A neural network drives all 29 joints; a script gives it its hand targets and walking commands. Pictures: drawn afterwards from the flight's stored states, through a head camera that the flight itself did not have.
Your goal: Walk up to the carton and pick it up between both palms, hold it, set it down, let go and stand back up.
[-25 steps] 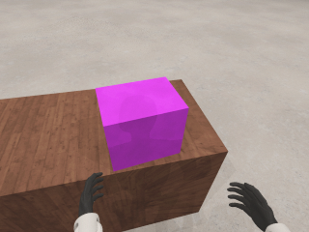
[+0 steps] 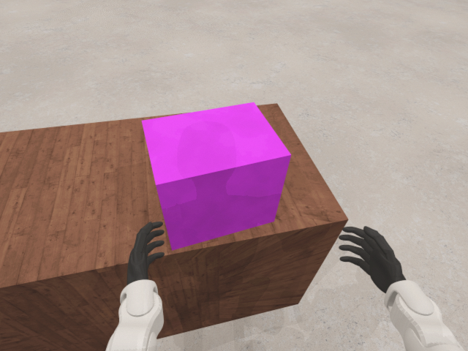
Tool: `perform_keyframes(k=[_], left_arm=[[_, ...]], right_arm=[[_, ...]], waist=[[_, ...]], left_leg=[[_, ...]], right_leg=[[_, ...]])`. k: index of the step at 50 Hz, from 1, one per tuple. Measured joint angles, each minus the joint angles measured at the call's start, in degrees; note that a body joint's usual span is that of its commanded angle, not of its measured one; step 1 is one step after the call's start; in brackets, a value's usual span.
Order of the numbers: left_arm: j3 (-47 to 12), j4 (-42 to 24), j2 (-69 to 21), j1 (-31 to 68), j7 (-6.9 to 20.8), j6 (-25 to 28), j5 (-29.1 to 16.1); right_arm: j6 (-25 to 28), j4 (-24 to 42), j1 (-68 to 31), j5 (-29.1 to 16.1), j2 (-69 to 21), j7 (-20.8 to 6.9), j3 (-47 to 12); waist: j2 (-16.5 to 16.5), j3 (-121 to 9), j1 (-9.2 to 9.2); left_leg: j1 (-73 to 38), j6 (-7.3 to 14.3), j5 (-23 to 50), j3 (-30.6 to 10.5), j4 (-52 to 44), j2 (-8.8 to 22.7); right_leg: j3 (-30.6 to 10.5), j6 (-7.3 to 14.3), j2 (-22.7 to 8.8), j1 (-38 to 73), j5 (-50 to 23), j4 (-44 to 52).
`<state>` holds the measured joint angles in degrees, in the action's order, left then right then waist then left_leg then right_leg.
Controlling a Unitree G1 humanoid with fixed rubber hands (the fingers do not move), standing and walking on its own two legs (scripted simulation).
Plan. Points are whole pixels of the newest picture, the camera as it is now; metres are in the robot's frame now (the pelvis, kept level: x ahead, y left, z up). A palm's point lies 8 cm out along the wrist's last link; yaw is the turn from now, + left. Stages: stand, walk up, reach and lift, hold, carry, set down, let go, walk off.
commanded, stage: reach and lift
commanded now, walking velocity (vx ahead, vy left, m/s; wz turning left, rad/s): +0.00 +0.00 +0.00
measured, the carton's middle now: (213, 175) +0.53 +0.04 -0.02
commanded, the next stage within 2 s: none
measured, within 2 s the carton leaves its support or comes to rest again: neither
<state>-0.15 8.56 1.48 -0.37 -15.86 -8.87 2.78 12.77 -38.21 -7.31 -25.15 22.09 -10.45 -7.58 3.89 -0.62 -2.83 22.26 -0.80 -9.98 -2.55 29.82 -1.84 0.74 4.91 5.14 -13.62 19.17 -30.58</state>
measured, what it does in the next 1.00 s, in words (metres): stands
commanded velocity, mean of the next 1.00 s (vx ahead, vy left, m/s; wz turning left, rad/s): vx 0.00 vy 0.00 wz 0.00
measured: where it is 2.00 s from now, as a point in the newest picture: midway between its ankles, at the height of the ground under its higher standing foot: outside the picture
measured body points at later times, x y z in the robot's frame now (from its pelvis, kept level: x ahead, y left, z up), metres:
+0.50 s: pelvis -0.01 +0.01 +0.00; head +0.01 +0.04 +0.45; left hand +0.33 +0.18 +0.04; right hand +0.34 -0.21 +0.05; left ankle +0.06 +0.12 -0.73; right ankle -0.04 -0.06 -0.73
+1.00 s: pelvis -0.01 +0.02 +0.00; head +0.06 +0.05 +0.44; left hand +0.38 +0.19 +0.05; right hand +0.40 -0.19 +0.07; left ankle +0.06 +0.12 -0.73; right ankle -0.04 -0.06 -0.73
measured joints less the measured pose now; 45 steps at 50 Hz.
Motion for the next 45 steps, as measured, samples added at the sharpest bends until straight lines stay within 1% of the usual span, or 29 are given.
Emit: perform_keyframes(k=[6, 11, 16, 19, 23, 27, 34, 45], left_arm=[[0.0, 0.3, 0.6, 3.8, 0.0, -2.3, -0.8], [0.0, 0.4, 1.1, 6.9, -0.4, -4.4, -3.2], [0.0, 3.6, 1.7, 12.3, -1.4, -7.6, -4.1], [0.0, 5.2, 2.3, 15.0, -2.1, -10.4, -6.0], [0.0, 5.1, 3.2, 16.3, -2.7, -12.4, -8.2], [0.0, 5.3, 4.0, 17.7, -2.8, -13.4, -8.6], [0.1, 6.8, 5.7, 22.7, -2.8, -15.3, -9.4], [0.2, 6.8, 6.6, 26.0, -3.1, -17.5, -10.9]], right_arm=[[-1.6, -0.3, -4.3, -0.9, 0.0, 0.2, 0.0], [-3.6, -1.3, -8.2, -1.3, 0.0, 0.1, 0.0], [-7.5, -6.7, -14.1, -1.5, 0.1, -0.5, 0.0], [-10.4, -9.1, -17.0, -1.5, 0.1, -0.9, 0.0], [-12.3, -8.5, -18.2, -1.5, 0.1, -1.0, 0.1], [-13.1, -6.0, -18.5, -1.5, 0.1, -0.2, 0.1], [-16.5, -7.2, -22.8, -1.5, 0.2, 0.9, 0.1], [-17.9, -5.6, -27.0, -1.5, 0.6, 1.8, 0.2]], waist=[[0.0, 1.4, 0.13], [0.0, 1.4, 0.57], [0.0, 1.4, 1.64], [0.0, 1.6, 2.18], [0.0, 1.6, 2.22], [0.0, 1.6, 2.22], [0.0, 1.6, 2.25], [-0.4, 1.1, 2.3]], left_leg=[[0.0, 0.0, 0.5, 0.0, -0.2, 0.0], [0.0, 0.0, 1.0, 0.0, -0.5, 0.0], [0.0, 0.0, 1.3, 0.0, -0.5, 0.0], [0.0, 0.0, 1.4, 0.0, -0.5, 0.0], [0.2, 0.0, 1.4, 0.0, -0.5, 0.0], [0.7, 0.0, 1.4, 0.0, -0.5, 0.0], [2.7, 0.0, 1.5, 0.0, -0.5, 0.0], [5.8, 0.0, 1.8, 0.0, -0.5, 0.1]], right_leg=[[0.0, -0.3, 0.0, 0.0, -0.6, 0.2], [0.0, -0.5, -0.1, 0.0, -1.1, 0.5], [0.0, -0.6, -0.1, 0.0, -1.4, 0.5], [0.0, -0.6, -0.1, 0.0, -1.4, 0.5], [0.0, -0.6, -0.1, -0.2, -1.4, 0.7], [0.0, -0.7, -0.1, -0.6, -1.4, 0.7], [0.0, -0.8, -0.1, -2.6, -1.6, 0.7], [0.0, -1.0, 0.0, -5.4, -2.3, 1.5]])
